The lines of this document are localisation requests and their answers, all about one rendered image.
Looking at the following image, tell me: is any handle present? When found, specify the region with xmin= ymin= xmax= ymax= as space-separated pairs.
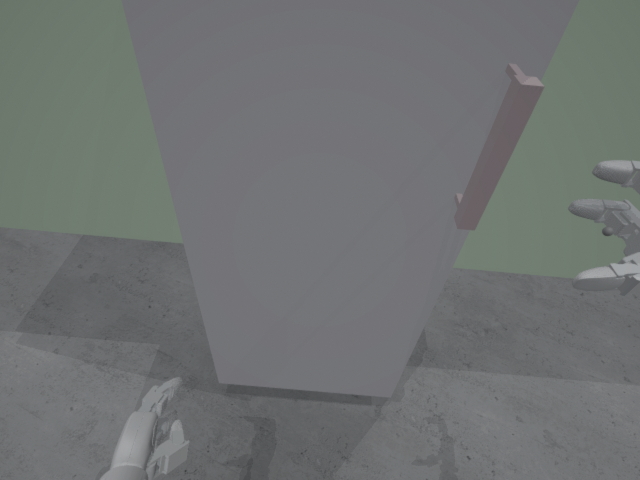
xmin=454 ymin=63 xmax=545 ymax=231

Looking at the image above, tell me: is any robot right hand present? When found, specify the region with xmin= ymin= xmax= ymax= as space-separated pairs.
xmin=568 ymin=160 xmax=640 ymax=296

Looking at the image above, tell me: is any fridge door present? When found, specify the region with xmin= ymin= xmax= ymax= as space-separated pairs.
xmin=122 ymin=0 xmax=579 ymax=398

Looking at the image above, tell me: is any robot left hand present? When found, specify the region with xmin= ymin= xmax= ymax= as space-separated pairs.
xmin=110 ymin=377 xmax=189 ymax=480

